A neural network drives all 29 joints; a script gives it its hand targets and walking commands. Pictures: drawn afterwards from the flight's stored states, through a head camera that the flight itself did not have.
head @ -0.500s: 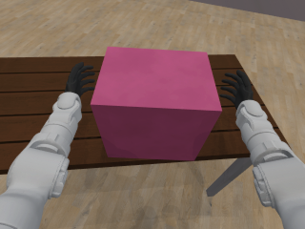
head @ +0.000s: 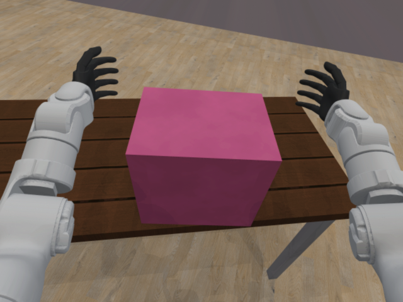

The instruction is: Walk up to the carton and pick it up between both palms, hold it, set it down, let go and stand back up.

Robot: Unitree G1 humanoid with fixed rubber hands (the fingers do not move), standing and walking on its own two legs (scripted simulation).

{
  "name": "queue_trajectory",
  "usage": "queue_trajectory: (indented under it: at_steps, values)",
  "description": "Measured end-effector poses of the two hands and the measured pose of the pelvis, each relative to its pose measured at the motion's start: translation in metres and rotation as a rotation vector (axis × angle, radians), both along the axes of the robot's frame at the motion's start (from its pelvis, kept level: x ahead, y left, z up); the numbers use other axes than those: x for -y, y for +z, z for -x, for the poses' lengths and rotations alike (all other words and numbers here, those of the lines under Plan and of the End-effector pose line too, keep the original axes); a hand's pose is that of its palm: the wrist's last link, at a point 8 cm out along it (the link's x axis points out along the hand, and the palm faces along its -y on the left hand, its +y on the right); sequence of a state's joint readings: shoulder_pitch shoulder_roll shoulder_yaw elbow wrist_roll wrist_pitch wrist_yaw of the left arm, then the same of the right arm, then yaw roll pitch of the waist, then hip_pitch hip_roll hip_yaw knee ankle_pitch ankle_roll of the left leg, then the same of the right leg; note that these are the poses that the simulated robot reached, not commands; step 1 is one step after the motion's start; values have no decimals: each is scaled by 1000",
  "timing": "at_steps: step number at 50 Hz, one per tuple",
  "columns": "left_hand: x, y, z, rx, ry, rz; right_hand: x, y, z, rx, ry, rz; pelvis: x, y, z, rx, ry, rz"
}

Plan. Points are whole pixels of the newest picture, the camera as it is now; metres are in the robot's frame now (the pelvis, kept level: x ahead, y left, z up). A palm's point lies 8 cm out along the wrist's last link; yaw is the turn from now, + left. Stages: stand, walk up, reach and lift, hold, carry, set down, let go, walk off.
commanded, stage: set down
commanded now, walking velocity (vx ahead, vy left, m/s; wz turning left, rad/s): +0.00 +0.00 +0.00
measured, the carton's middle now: (200, 160) +0.41 +0.02 +0.04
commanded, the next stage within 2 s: none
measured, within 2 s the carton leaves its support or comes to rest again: neither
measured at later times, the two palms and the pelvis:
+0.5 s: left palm (70, 121) +0.37 +0.25 +0.18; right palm (336, 137) +0.38 -0.23 +0.18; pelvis +0.01 +0.00 +0.00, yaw +0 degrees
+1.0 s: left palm (67, 171) +0.30 +0.25 +0.12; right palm (337, 190) +0.30 -0.23 +0.12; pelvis +0.00 +0.00 +0.00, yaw -1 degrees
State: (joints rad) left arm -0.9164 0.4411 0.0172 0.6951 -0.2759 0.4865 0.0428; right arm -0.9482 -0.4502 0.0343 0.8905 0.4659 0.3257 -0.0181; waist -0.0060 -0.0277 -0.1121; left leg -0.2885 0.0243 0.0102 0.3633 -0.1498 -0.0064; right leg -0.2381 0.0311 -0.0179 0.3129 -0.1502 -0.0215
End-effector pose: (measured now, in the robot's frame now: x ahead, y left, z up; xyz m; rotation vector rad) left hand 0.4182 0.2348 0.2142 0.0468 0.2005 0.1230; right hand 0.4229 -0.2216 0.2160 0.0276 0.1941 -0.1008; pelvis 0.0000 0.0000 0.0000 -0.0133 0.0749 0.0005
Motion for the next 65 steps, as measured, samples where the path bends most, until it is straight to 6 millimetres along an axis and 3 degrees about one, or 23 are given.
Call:
queue_trajectory:
  at_steps: [6,11,26,39,51,65]
  values:
    - [-4,22,3,7,-2,-15,14,17,-1,14,0,4,-3,2,-6,27,-6,1]
    - [-17,23,9,0,15,-7,22,16,7,-12,4,17,-1,3,-10,41,-7,-2]
    - [-17,-38,54,-32,11,12,10,-42,50,-19,36,-7,2,2,-4,78,1,-4]
    - [-21,-52,87,-19,32,17,13,-68,90,-7,19,-13,-1,2,3,95,-10,-10]
    - [-16,-97,119,-56,23,21,12,-101,128,-17,-1,6,-3,2,-4,114,-23,-12]
    - [-13,-122,154,-52,11,-4,9,-130,163,-31,-3,35,-5,3,-22,108,-28,-10]
